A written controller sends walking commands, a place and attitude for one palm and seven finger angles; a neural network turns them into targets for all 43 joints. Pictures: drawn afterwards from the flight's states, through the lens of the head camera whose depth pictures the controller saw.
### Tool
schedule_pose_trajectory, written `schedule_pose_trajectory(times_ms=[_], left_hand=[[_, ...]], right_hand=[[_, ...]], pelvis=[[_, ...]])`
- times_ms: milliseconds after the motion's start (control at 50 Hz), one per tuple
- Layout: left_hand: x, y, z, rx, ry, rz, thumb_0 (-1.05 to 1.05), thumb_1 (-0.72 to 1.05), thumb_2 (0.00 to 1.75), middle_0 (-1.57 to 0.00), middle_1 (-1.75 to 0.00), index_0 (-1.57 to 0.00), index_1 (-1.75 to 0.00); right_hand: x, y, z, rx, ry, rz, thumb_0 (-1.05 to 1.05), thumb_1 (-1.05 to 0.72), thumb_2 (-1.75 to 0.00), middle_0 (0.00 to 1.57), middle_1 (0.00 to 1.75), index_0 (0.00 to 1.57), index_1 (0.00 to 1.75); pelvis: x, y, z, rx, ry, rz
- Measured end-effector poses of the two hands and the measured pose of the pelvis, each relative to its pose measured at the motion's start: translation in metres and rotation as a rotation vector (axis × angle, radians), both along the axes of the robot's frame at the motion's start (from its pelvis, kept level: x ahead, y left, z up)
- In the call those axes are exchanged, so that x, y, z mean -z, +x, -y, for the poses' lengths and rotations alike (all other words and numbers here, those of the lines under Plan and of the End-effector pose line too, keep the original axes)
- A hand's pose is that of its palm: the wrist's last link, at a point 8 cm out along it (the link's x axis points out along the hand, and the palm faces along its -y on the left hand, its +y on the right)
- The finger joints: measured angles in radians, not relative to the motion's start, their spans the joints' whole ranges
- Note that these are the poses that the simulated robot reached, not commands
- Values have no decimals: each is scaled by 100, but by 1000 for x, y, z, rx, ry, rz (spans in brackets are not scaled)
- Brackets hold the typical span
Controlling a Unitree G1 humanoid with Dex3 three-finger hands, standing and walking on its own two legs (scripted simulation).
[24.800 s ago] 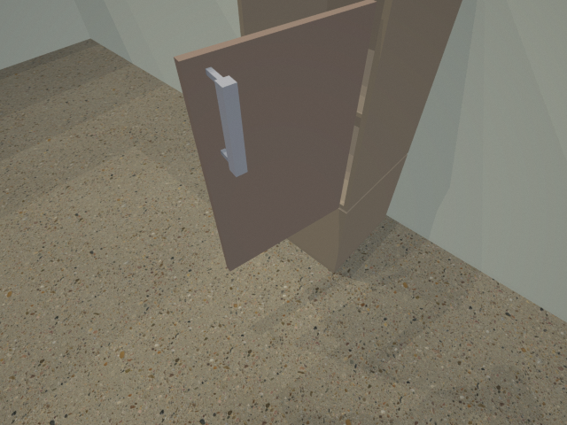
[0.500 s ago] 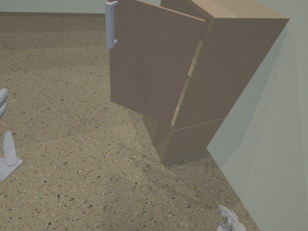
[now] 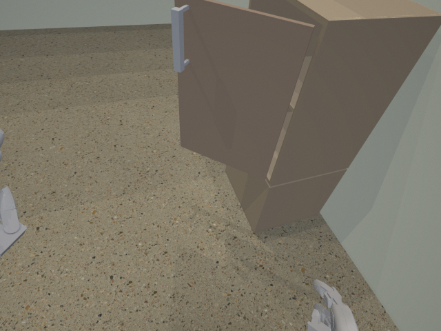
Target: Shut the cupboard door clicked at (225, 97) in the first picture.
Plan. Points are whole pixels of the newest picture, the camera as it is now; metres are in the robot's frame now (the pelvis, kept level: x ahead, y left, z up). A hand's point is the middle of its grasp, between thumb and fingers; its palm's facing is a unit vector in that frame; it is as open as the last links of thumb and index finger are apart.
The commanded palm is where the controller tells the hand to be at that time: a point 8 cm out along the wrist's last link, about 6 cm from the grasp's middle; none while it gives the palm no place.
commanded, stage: let the arm hang, fingers relaxed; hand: left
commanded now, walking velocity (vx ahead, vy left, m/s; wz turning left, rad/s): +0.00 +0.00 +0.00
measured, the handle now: (182, 39) +0.86 +0.15 +0.14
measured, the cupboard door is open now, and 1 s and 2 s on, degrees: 45 45 45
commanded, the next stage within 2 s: look to check the result in 1.16 s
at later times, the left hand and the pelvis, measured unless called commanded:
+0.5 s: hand out of the picture -0.04 +0.14 -0.19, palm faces +0.11 -0.99 -0.12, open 7.1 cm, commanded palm none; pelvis +0.01 -0.02 +0.00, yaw +4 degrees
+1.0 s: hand out of the picture -0.03 +0.12 -0.18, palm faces +0.13 -0.98 -0.12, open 7.4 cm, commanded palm none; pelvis +0.02 -0.02 +0.00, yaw +3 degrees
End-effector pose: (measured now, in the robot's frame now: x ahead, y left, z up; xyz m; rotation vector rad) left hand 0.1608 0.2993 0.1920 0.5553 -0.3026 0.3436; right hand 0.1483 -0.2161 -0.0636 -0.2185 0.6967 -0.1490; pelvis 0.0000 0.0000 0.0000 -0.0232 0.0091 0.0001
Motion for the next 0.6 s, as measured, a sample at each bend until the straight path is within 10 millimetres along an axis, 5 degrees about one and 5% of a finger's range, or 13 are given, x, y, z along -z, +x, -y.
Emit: schedule_pose_trajectory(times_ms=[60,100,200,280,340,400,480,600], left_hand=[[0,-2,0,-17,31,-58,2,88,90,-21,-30,-21,-30],[28,4,-6,-37,24,-174,1,89,90,-20,-30,-21,-30],[185,0,-7,-162,-251,-742,1,90,90,-19,-30,-20,-30],[294,-53,40,-182,-469,-1152,1,90,90,-19,-30,-19,-30],[343,-104,88,-158,-603,-1398,2,91,90,-19,-30,-19,-30],[361,-149,99,-239,-675,-1540,1,99,90,-20,-30,-20,-30],[357,-201,107,-313,-729,-1674,1,98,90,-20,-30,-20,-30],[338,-252,110,-421,-732,-1792,1,94,90,-20,-30,-20,-30]], right_hand=[[6,5,1,-8,21,-19,1,-90,-90,21,30,20,31],[20,9,6,-55,37,-42,1,-90,-90,21,30,20,31],[57,0,32,-65,13,-187,1,-90,-90,21,30,20,31],[61,-29,52,-11,-34,-301,1,-90,-90,21,30,20,30],[60,-60,60,33,-63,-417,1,-90,-90,20,30,20,30],[59,-95,59,60,-76,-548,1,-90,-90,20,30,20,30],[63,-132,48,71,-52,-701,1,-90,-90,20,30,20,30],[76,-156,21,79,38,-786,1,-90,-90,20,30,20,30]], pelvis=[[-1,3,2,-5,-3,-10],[2,3,1,-18,-13,-18],[14,-2,1,-34,-11,2],[17,-2,8,-52,-1,26],[16,1,13,-57,-2,40],[11,4,18,-63,-4,39],[5,8,20,-69,-3,28],[1,13,17,-65,3,33]])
